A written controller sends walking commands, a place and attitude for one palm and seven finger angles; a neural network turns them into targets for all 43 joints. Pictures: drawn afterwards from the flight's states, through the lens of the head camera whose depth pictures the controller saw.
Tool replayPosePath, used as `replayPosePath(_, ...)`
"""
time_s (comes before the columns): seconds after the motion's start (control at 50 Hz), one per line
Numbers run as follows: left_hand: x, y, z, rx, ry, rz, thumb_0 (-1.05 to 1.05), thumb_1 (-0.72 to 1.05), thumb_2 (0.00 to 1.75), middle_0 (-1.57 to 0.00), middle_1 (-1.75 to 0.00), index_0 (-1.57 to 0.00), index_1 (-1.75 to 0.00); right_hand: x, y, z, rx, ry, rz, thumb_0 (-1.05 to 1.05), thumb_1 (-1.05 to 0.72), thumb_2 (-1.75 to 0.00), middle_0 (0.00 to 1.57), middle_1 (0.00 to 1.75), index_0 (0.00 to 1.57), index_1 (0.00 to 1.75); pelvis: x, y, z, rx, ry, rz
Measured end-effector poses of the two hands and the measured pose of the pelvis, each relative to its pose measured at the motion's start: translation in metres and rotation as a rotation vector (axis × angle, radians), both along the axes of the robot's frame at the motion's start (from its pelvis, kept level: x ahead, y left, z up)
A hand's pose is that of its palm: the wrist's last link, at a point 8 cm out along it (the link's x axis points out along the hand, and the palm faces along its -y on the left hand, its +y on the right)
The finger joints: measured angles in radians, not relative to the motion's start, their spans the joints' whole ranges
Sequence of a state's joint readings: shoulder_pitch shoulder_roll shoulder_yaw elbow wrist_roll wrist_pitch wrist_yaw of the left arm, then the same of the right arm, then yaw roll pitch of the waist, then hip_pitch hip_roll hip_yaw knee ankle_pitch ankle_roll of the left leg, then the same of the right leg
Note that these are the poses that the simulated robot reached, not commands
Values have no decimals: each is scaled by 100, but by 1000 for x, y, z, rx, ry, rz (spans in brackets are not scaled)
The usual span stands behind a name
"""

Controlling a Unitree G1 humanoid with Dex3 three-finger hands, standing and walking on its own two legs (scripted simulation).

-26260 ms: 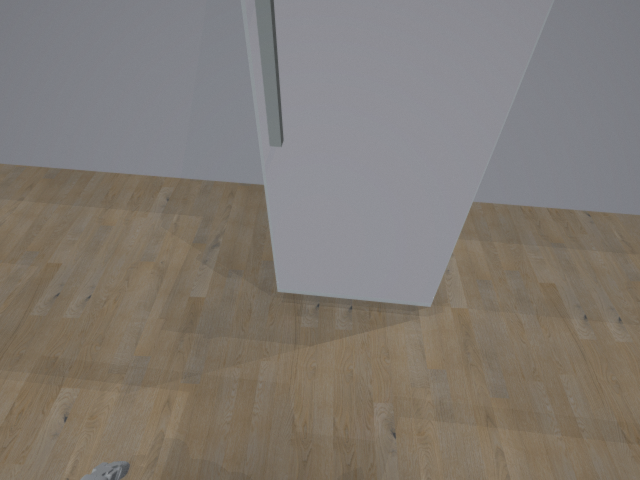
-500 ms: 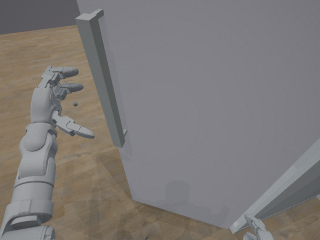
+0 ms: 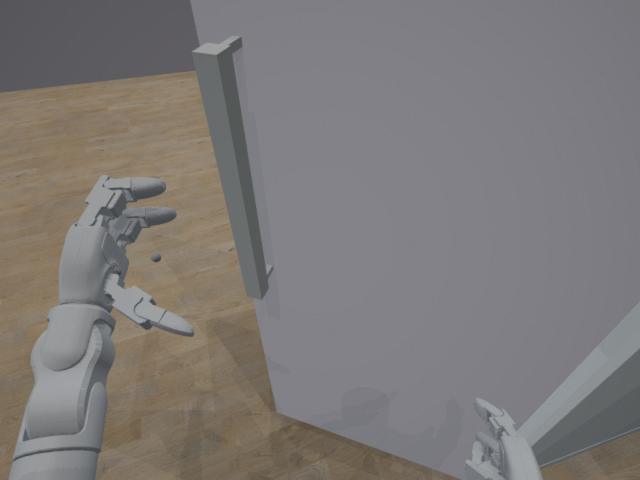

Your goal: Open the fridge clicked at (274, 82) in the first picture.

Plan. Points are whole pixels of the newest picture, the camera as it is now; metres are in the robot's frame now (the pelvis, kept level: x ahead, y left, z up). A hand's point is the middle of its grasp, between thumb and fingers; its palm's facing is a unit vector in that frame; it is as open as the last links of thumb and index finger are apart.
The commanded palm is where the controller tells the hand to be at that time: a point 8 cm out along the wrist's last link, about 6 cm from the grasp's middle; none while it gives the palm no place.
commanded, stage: slip the hand off the handle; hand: left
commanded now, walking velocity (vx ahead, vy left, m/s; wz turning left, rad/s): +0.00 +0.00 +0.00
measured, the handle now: (248, 192) +0.43 +0.14 +0.16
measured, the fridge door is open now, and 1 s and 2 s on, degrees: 54 54 54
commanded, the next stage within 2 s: draw the hand back to the body in 0.24 s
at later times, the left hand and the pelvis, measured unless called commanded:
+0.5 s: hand (131, 289) +0.25 +0.22 +0.17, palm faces +0.23 -0.97 +0.00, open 14.7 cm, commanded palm +0.20 +0.26 +0.18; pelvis +0.00 -0.01 +0.00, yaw +2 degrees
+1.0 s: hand (93, 319) +0.21 +0.24 +0.17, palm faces +0.39 -0.89 -0.24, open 14.0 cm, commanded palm +0.17 +0.28 +0.18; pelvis +0.00 -0.01 +0.00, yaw +2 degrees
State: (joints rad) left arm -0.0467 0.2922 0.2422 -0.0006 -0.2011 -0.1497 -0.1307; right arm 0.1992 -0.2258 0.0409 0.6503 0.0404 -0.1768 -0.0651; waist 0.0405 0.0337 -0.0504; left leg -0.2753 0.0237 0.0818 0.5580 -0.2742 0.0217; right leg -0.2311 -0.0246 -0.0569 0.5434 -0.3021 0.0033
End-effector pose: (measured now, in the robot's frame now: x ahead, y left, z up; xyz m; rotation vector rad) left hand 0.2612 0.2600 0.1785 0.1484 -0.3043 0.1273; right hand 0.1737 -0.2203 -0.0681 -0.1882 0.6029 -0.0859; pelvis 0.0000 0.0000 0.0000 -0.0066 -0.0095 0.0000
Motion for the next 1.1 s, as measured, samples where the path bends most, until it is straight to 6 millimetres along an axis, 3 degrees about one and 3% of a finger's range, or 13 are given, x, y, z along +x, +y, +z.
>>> replayPosePath(0.28, -41, -8, -3, 10, 14, -3, -1, -55, 20, -26, -115, -25, -115, 8, 0, 6, -2, -55, 51, 1, -90, -90, 20, 30, 20, 30, -5, -9, -1, -1, -18, 18)
replayPosePath(0.38, -47, -5, -3, 16, 19, 8, -1, -55, 20, -26, -115, -25, -115, 4, -4, 3, -5, -49, 44, 1, -90, -90, 20, 30, 20, 30, -5, -12, -1, -1, -20, 20)
replayPosePath(0.46, -45, 6, -8, -128, 111, 63, -1, -55, 20, -26, -115, -25, -115, 4, -7, 1, -2, -44, 18, 1, -90, -90, 20, 30, 20, 30, -4, -12, 1, -3, -27, 27)
replayPosePath(0.56, -48, 8, -8, -145, 220, 125, -1, -55, 20, -26, -115, -25, -115, 14, -5, 7, 9, -83, 18, 1, -90, -90, 20, 30, 20, 30, 1, -11, 3, 1, -31, 28)
replayPosePath(0.68, -61, 5, -1, -142, 184, 109, -1, -55, 20, -25, -115, -25, -115, 29, 0, 18, 10, -140, 39, 1, -90, -90, 20, 30, 20, 30, 4, -11, 2, 2, -40, 30)
replayPosePath(0.84, -76, 17, -6, -138, 213, 157, -1, -54, 21, -25, -115, -25, -115, 38, 6, 25, 1, -163, 60, 1, -90, -90, 20, 30, 20, 30, 4, -10, 2, -2, -52, 38)
replayPosePath(0.94, -82, 19, 2, 4, 160, 231, -1, -46, 24, -25, -110, -24, -110, 35, 10, 23, -13, -149, 91, 1, -90, -90, 20, 30, 20, 30, 3, -8, 2, -5, -53, 36)
replayPosePath(1.1, -93, 28, -4, 133, 126, 322, -1, -23, 35, -25, -97, -24, -96, 11, 7, 4, -33, 0, 78, 1, -90, -90, 20, 30, 20, 30, 3, -2, 5, -5, -62, 23)
